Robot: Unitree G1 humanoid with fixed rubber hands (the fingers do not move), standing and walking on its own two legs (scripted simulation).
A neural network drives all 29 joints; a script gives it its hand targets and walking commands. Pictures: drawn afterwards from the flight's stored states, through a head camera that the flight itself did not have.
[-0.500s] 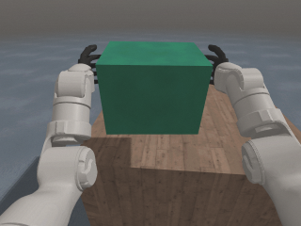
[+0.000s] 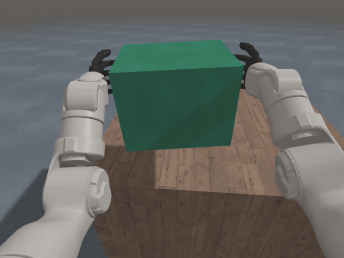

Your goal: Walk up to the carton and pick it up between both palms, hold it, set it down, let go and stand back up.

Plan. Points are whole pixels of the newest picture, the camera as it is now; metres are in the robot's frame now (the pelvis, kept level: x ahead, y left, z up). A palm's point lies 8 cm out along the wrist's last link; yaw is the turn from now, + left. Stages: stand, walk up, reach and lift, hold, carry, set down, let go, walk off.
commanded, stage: hold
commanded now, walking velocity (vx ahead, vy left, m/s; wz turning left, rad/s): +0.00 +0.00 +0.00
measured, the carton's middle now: (175, 93) +0.41 +0.00 +0.26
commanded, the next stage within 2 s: set down in 0.32 s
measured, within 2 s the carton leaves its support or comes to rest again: neither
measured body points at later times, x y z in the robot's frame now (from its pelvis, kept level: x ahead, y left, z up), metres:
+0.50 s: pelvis -0.01 +0.00 +0.00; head -0.13 +0.01 +0.43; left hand +0.36 +0.17 +0.34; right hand +0.36 -0.16 +0.35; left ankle +0.01 +0.13 -0.75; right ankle +0.03 -0.12 -0.75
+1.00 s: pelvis +0.01 +0.00 +0.00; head -0.02 +0.00 +0.45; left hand +0.44 +0.17 +0.26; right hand +0.44 -0.16 +0.23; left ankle +0.01 +0.13 -0.75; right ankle +0.03 -0.12 -0.75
